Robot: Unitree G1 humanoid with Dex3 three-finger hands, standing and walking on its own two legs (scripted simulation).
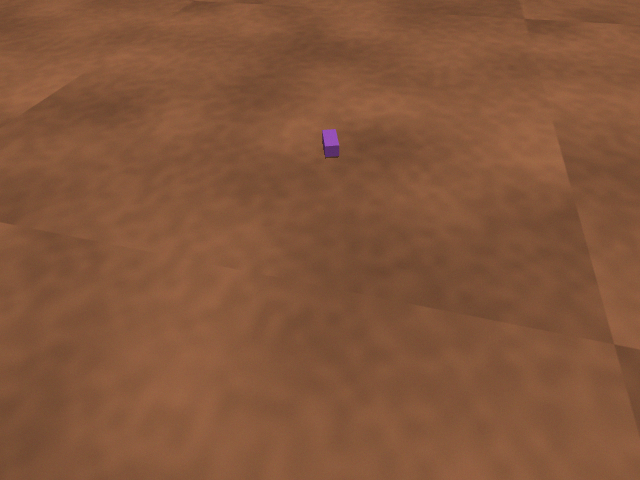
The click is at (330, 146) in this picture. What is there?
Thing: lying carton
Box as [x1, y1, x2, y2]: [322, 129, 338, 156]
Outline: 322,130 322,140 325,156 338,155 338,141 335,129
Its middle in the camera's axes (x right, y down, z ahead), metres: +0.06 -0.53 +2.17
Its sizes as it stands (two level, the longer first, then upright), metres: 0.166 0.078 0.069
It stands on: the floor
